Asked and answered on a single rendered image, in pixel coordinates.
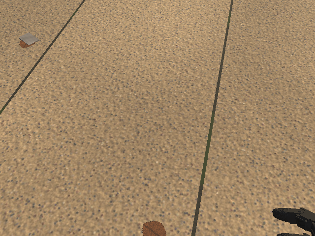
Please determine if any robot right hand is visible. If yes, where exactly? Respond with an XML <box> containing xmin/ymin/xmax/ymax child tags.
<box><xmin>272</xmin><ymin>207</ymin><xmax>315</xmax><ymax>236</ymax></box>

